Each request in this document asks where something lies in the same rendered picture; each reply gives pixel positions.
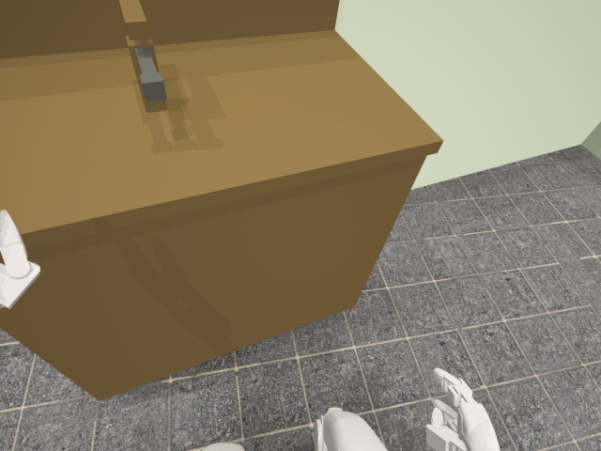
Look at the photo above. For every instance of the robot right thigh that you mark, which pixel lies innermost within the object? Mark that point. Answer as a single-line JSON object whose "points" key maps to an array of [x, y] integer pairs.
{"points": [[345, 431]]}

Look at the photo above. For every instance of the robot left hand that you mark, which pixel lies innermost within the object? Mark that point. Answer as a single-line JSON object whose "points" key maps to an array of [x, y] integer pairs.
{"points": [[18, 274]]}

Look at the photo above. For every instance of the robot right hand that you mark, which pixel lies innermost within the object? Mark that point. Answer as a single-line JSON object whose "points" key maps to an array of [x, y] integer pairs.
{"points": [[468, 429]]}

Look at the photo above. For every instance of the tap lever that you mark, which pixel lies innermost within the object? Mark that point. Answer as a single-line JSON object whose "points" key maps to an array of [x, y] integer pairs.
{"points": [[151, 80]]}

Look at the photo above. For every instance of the counter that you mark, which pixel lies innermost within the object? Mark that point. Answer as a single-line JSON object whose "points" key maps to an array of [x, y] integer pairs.
{"points": [[256, 199]]}

